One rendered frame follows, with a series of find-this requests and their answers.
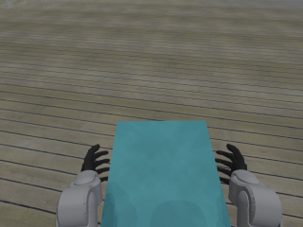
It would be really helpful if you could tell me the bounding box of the carton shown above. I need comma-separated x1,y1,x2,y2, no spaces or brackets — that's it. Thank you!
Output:
100,120,231,227

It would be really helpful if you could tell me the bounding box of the left robot forearm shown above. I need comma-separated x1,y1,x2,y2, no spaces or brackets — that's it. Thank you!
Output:
55,170,103,227

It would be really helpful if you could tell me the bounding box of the right robot hand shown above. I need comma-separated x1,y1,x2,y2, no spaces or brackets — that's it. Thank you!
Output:
215,144,247,185

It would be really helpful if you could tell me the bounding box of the right robot forearm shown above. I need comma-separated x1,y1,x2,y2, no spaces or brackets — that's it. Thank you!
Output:
228,169,283,227

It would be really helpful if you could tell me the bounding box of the left robot hand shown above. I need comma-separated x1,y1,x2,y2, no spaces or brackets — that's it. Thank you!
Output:
80,144,110,183

